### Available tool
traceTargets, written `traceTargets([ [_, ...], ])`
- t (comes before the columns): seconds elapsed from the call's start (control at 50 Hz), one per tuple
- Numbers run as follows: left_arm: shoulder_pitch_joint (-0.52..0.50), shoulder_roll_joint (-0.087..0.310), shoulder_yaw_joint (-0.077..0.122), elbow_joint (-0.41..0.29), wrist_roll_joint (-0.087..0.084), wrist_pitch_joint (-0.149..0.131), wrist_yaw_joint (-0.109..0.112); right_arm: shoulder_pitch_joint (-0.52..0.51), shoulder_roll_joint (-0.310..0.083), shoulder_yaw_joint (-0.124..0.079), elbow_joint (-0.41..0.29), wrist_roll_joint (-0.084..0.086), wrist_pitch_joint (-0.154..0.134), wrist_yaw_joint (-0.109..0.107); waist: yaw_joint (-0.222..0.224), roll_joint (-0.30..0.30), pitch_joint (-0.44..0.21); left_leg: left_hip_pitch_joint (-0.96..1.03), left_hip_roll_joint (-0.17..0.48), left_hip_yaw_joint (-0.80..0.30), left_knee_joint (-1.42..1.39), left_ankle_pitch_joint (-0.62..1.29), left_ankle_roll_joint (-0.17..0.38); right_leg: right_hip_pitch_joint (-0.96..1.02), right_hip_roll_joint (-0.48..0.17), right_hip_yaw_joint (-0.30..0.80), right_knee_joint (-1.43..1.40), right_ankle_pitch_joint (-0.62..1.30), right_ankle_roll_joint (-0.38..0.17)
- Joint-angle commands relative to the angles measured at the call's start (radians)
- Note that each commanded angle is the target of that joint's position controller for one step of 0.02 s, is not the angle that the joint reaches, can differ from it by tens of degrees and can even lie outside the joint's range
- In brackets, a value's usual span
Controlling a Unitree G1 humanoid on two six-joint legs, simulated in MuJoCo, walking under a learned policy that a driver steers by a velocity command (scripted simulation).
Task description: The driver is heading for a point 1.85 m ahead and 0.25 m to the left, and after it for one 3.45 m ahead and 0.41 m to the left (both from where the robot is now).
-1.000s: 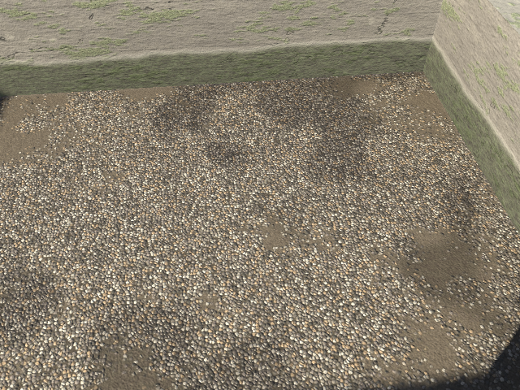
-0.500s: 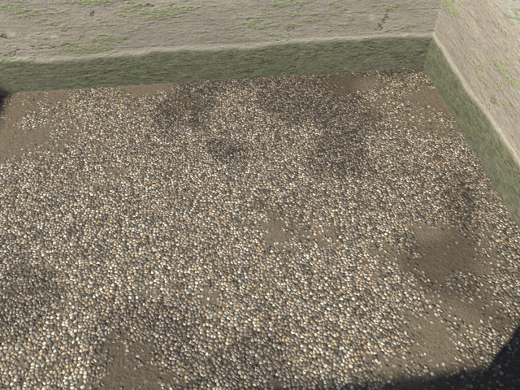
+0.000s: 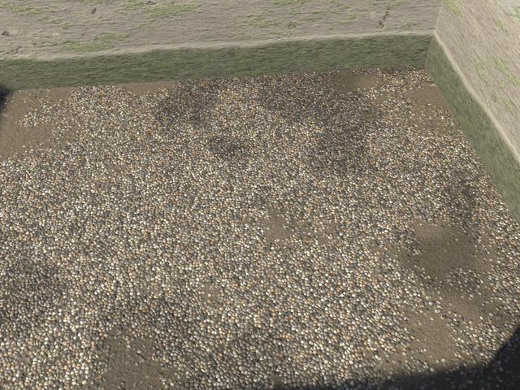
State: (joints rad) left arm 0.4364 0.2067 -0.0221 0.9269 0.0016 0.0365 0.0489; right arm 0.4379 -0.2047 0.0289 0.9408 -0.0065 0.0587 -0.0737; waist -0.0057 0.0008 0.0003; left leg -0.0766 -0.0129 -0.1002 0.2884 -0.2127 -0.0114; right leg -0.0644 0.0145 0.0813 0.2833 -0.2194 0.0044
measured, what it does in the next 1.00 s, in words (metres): stands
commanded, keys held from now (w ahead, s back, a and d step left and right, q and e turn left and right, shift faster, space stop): no key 0.60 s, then w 0.40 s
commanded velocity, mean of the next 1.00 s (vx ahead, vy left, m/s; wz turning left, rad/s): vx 0.10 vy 0.00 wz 0.00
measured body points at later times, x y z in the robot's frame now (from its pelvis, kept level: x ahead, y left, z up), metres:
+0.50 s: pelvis -0.01 +0.00 +0.00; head +0.00 +0.00 +0.45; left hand -0.05 +0.23 -0.15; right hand -0.07 -0.23 -0.15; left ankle -0.04 +0.13 -0.75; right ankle -0.04 -0.13 -0.75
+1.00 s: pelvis +0.01 +0.00 -0.01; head +0.01 +0.00 +0.44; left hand -0.02 +0.22 -0.16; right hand -0.03 -0.22 -0.16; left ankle -0.04 +0.13 -0.75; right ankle -0.04 -0.13 -0.75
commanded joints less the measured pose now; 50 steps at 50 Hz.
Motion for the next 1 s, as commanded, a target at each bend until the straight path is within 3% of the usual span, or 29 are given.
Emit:
traceTargets([
  [0.02, 0.101, 0.091, 0.019, -0.004, 0.000, -0.004, 0.004, 0.105, -0.092, -0.020, -0.004, 0.000, -0.005, -0.003, 0.001, -0.002, 0.091, -0.039, 0.029, -0.023, -0.034, 0.213, 0.024, -0.045, -0.032, 0.025, -0.034, 0.218, -0.012],
  [0.18, 0.114, 0.081, 0.017, 0.027, 0.000, -0.003, 0.006, 0.127, -0.079, -0.018, 0.024, 0.000, -0.006, -0.003, 0.001, 0.000, 0.099, -0.046, 0.027, -0.019, -0.036, 0.200, 0.022, -0.053, -0.030, 0.022, -0.037, 0.205, -0.012],
  [0.2, 0.107, 0.084, 0.018, 0.023, -0.005, -0.005, 0.004, 0.125, -0.059, -0.014, 0.028, -0.004, -0.004, -0.006, 0.003, -0.016, 0.095, -0.044, 0.033, -0.022, -0.033, 0.201, 0.027, -0.062, -0.031, 0.021, -0.037, 0.194, -0.011],
  [0.6, 0.132, 0.065, 0.014, 0.055, -0.004, -0.009, 0.002, 0.152, -0.047, -0.013, 0.078, -0.002, -0.003, -0.011, 0.002, 0.005, 0.108, -0.055, 0.032, -0.018, -0.033, 0.178, 0.024, -0.084, -0.027, 0.018, -0.046, 0.162, -0.014],
  [0.68, 0.133, 0.054, 0.009, 0.062, 0.003, -0.007, 0.010, 0.155, -0.035, -0.009, 0.091, -0.007, -0.001, -0.020, 0.002, 0.003, 0.116, -0.061, 0.017, -0.007, -0.056, 0.004, 0.026, -0.091, -0.013, 0.011, -0.072, -0.015, -0.019],
  [0.76, 0.125, 0.052, 0.006, 0.058, 0.003, -0.014, 0.018, 0.147, -0.032, -0.008, 0.090, -0.007, -0.011, -0.026, 0.002, 0.000, 0.147, -0.087, 0.006, 0.006, -0.029, -0.028, 0.032, -0.112, -0.004, 0.003, -0.049, -0.049, -0.027],
  [0.8, 0.115, 0.046, 0.003, 0.048, 0.005, -0.018, 0.019, 0.138, -0.025, -0.005, 0.082, -0.009, -0.017, -0.026, 0.002, 0.000, 0.149, -0.095, -0.001, 0.014, 0.001, -0.019, 0.039, -0.116, 0.002, -0.003, -0.020, -0.039, -0.034],
  [0.82, 0.119, 0.042, 0.001, 0.048, 0.009, -0.019, 0.019, 0.134, -0.044, -0.008, 0.072, -0.006, -0.021, -0.024, 0.001, 0.019, 0.145, -0.096, -0.013, 0.025, 0.020, -0.023, 0.040, -0.108, 0.010, -0.009, 0.001, -0.026, -0.041],
  [0.86, 0.112, 0.040, -0.002, 0.038, 0.011, -0.021, 0.019, 0.131, -0.031, -0.004, 0.060, -0.009, -0.027, -0.020, 0.001, 0.002, 0.145, -0.105, -0.018, 0.029, 0.049, -0.002, 0.048, -0.106, 0.013, -0.014, 0.035, 0.011, -0.048],
  [1.0, 0.090, 0.031, -0.018, 0.003, 0.022, -0.023, 0.010, 0.108, -0.028, 0.010, 0.005, -0.023, -0.030, -0.003, 0.001, -0.003, 0.108, -0.072, -0.032, 0.034, 0.135, 0.224, 0.049, -0.067, 0.022, -0.023, 0.129, 0.269, -0.051],
])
